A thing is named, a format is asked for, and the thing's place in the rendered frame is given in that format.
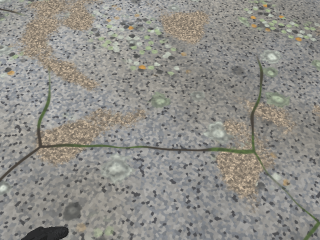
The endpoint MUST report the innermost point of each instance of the robot left hand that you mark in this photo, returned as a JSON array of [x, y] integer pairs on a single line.
[[49, 233]]

